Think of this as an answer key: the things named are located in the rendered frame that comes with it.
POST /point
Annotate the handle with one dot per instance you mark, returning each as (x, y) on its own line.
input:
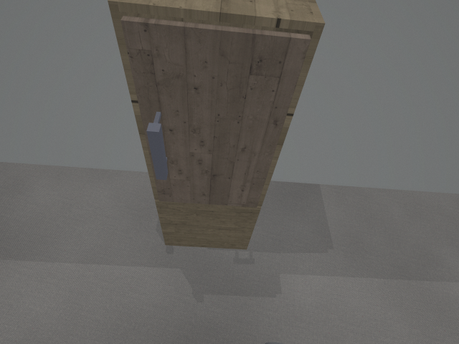
(156, 143)

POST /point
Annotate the cupboard door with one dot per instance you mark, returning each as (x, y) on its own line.
(223, 93)

